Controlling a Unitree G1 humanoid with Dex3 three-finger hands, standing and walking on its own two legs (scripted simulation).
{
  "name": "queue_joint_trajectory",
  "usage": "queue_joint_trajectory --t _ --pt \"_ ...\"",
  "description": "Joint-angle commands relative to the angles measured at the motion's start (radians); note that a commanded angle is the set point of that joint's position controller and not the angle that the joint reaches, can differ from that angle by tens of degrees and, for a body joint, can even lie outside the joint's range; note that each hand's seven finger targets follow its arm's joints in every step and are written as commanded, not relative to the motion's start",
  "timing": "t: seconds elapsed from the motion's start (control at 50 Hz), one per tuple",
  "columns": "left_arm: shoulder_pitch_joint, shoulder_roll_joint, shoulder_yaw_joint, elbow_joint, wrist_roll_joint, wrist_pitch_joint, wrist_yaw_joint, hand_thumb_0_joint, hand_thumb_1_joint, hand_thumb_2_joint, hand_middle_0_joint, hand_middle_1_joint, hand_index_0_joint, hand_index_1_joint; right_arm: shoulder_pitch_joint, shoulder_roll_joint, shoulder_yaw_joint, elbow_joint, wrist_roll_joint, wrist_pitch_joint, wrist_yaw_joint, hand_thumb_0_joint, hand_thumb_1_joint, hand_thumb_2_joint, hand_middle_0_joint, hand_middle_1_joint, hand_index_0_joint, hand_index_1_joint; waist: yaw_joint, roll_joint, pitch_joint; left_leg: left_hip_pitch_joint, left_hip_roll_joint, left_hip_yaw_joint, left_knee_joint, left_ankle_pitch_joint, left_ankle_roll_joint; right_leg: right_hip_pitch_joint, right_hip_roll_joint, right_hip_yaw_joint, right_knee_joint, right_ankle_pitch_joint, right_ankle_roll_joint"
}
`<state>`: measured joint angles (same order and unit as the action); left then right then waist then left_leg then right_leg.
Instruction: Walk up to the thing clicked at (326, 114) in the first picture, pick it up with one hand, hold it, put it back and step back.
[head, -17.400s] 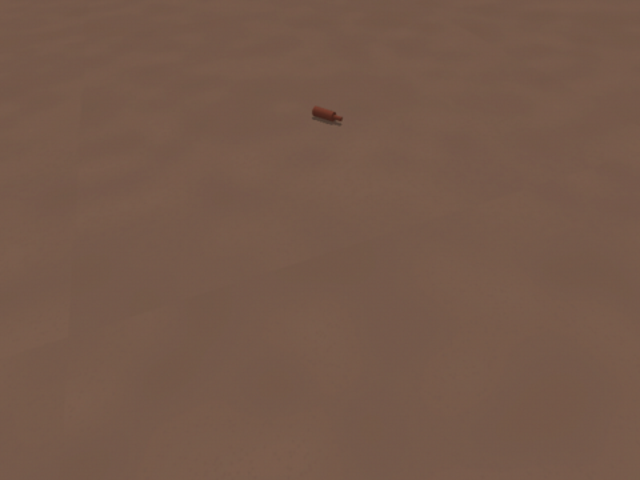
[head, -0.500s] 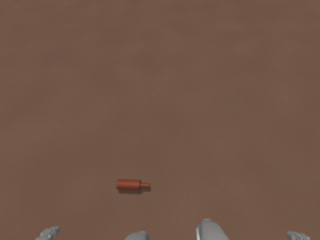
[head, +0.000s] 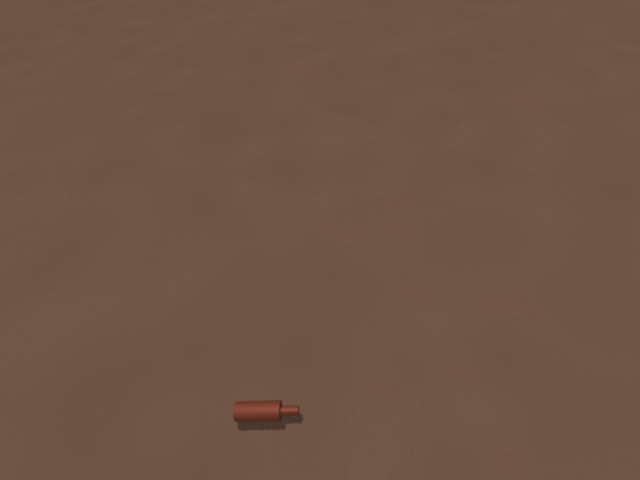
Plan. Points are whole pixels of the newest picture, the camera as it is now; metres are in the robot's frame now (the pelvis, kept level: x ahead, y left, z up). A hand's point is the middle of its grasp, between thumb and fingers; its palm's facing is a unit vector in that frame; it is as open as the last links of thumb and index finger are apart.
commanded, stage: walk up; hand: left
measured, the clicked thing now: (266, 410) +0.46 +0.24 -0.74
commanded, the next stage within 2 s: stand in 0.92 s
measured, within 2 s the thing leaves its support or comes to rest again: neither
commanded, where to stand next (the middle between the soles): +0.07 +0.02 m, yaw +0 degrees
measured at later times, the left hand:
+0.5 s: hand out of the picture +0.11 +0.26 -0.13, palm faces -0.05 -0.94 -0.35, open 7.4 cm
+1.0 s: hand out of the picture +0.10 +0.25 -0.14, palm faces -0.06 -0.94 -0.34, open 7.4 cm
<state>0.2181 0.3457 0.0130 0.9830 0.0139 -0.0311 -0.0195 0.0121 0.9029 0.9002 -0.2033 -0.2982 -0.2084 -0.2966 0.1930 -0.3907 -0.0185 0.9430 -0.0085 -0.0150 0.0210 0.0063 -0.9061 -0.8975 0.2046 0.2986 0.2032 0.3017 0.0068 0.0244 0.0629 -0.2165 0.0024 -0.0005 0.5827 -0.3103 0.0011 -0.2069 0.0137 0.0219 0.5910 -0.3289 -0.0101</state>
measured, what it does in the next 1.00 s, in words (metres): stands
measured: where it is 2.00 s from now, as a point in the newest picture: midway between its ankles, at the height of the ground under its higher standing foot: outside the picture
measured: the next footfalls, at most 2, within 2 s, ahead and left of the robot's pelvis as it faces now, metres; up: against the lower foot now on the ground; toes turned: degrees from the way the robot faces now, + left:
none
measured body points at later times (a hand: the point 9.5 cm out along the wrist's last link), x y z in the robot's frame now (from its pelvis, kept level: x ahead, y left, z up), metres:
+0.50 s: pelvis +0.00 +0.01 +0.02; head +0.00 +0.01 +0.47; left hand +0.11 +0.31 -0.11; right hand +0.07 -0.30 -0.11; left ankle +0.00 +0.12 -0.73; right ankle +0.00 -0.12 -0.73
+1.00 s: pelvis +0.01 +0.01 +0.02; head +0.01 +0.00 +0.47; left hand +0.10 +0.30 -0.11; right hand +0.08 -0.30 -0.11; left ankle +0.00 +0.12 -0.73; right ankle +0.00 -0.12 -0.73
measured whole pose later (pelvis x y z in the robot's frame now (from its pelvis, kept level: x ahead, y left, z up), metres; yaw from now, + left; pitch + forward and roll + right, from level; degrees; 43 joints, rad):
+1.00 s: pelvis +0.01 +0.01 +0.02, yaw -2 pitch -3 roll +0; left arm 0.10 0.34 0.00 1.14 0.00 -0.02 -0.01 0.01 0.91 0.90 -0.20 -0.30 -0.21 -0.30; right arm 0.10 -0.35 -0.01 1.12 -0.01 -0.01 0.01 0.01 -0.91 -0.90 0.20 0.30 0.20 0.30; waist -0.01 0.00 0.05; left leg -0.08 0.00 0.04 0.33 -0.19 0.00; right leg -0.09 0.01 0.06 0.34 -0.20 0.00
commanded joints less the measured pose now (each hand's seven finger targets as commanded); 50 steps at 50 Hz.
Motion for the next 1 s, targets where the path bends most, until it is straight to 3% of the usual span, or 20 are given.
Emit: queue_joint_trajectory --t 0.0,0.04,0.18,0.26,0.4,0.56,0.88,0.9,0.92,0.98 --pt "-0.076 0.267 0.061 -0.058 -0.009 -0.034 0.026 0.0 0.9 0.9 -0.2 -0.3 -0.2 -0.3 -0.048 -0.189 -0.048 -0.045 0.004 -0.036 -0.02 0.0 -0.9 -0.9 0.2 0.3 0.2 0.3 -0.012 -0.055 -0.066 0.023 0.078 -0.075 -0.112 0.214 0.048 0.031 -0.143 0.178 -0.163 0.285 -0.076" --pt "-0.082 0.257 0.055 -0.047 -0.014 -0.032 0.027 0.0 0.9 0.9 -0.2 -0.3 -0.2 -0.3 -0.06 -0.196 -0.046 -0.026 0.004 -0.037 -0.023 0.0 -0.9 -0.9 0.2 0.3 0.2 0.3 -0.008 -0.028 -0.069 0.049 0.084 -0.078 -0.131 0.227 0.053 0.025 -0.133 0.155 -0.166 0.317 -0.069" --pt "-0.139 0.23 0.041 -0.005 -0.015 -0.019 0.026 0.0 0.9 0.9 -0.2 -0.3 -0.2 -0.3 -0.102 -0.193 -0.04 0.021 0.004 -0.035 -0.023 0.0 -0.9 -0.9 0.2 0.3 0.2 0.3 0.0 0.0 -0.078 0.069 0.125 -0.097 -0.219 0.207 0.054 0.073 -0.102 0.125 -0.213 0.25 -0.047" --pt "-0.169 0.227 0.037 0.022 -0.013 -0.014 0.022 0.0 0.9 0.9 -0.2 -0.3 -0.2 -0.3 -0.117 -0.19 -0.035 0.043 0.001 -0.037 -0.023 0.0 -0.9 -0.9 0.2 0.3 0.2 0.3 -0.003 -0.006 -0.061 0.059 0.127 -0.096 -0.26 0.172 0.048 0.083 -0.096 0.123 -0.235 0.238 -0.037" --pt "-0.182 0.223 0.036 0.05 -0.013 -0.011 0.021 0.0 0.9 0.9 -0.2 -0.3 -0.2 -0.3 -0.122 -0.187 -0.036 0.073 -0.002 -0.039 -0.024 0.0 -0.9 -0.9 0.2 0.3 0.2 0.3 -0.008 -0.021 -0.101 0.132 0.127 -0.068 -0.266 0.244 0.038 0.089 -0.103 0.125 -0.254 0.296 -0.031" --pt "-0.188 0.219 0.033 0.078 -0.009 -0.006 0.022 0.0 0.9 0.9 -0.2 -0.3 -0.2 -0.3 -0.122 -0.182 -0.039 0.095 -0.004 -0.033 -0.024 0.0 -0.9 -0.9 0.2 0.3 0.2 0.3 -0.014 -0.039 -0.06 0.121 0.122 -0.069 -0.295 0.165 0.038 0.062 -0.097 0.127 -0.283 0.238 -0.023" --pt "-0.165 0.213 0.034 0.095 -0.007 -0.007 0.029 0.0 0.9 0.9 -0.2 -0.3 -0.2 -0.3 -0.123 -0.175 -0.045 0.117 -0.003 -0.028 -0.027 0.0 -0.9 -0.9 0.2 0.3 0.2 0.3 -0.016 -0.02 -0.081 0.168 0.126 -0.053 -0.296 0.233 0.034 0.069 -0.104 0.124 -0.281 0.313 -0.022" --pt "-0.172 0.213 0.025 0.091 -0.01 -0.009 0.03 0.0 0.9 0.9 -0.2 -0.3 -0.2 -0.3 -0.153 -0.169 -0.037 0.116 0.003 -0.026 -0.029 0.0 -0.9 -0.9 0.2 0.3 0.2 0.3 -0.016 -0.02 -0.064 0.163 0.138 -0.068 -0.298 0.351 0.027 0.07 -0.123 0.125 -0.285 0.401 -0.015" --pt "-0.168 0.209 0.025 0.092 -0.01 -0.008 0.032 0.0 0.9 0.9 -0.2 -0.3 -0.2 -0.3 -0.149 -0.169 -0.038 0.117 0.006 -0.025 -0.029 0.0 -0.9 -0.9 0.2 0.3 0.2 0.3 -0.018 -0.027 -0.084 0.173 0.139 -0.065 -0.292 0.389 0.023 0.091 -0.123 0.119 -0.28 0.433 -0.012" --pt "-0.161 0.215 0.026 0.095 -0.013 -0.007 0.033 0.0 0.9 0.9 -0.2 -0.3 -0.2 -0.3 -0.141 -0.171 -0.034 0.125 0.004 -0.023 -0.031 0.0 -0.9 -0.9 0.2 0.3 0.2 0.3 -0.019 -0.019 -0.104 0.184 0.138 -0.06 -0.297 0.39 0.021 0.116 -0.127 0.118 -0.287 0.445 -0.007"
